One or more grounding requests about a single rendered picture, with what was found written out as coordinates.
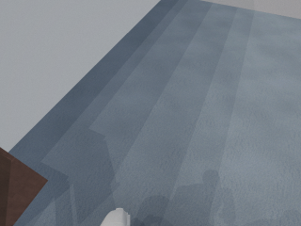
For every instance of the cupboard door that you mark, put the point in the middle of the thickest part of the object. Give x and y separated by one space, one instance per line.
5 166

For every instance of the robot left thigh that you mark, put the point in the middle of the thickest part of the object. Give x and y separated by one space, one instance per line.
117 218

